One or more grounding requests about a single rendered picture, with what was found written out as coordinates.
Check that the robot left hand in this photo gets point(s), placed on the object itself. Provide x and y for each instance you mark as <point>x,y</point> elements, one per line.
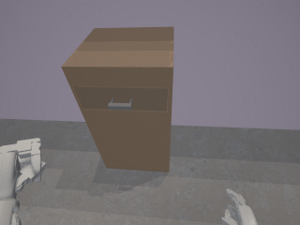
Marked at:
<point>25,154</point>

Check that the drawer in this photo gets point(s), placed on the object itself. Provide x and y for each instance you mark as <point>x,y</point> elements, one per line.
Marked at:
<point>143,98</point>

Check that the handle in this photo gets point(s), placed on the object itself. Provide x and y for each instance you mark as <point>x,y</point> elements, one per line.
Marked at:
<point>120,106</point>

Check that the robot right hand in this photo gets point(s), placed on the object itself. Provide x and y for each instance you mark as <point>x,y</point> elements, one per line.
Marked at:
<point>243,215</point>

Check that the cabinet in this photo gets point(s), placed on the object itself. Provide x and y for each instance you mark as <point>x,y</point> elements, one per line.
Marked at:
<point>127,57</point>

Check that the robot left forearm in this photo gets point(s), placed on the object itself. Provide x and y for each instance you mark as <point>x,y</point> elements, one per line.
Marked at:
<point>8,212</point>

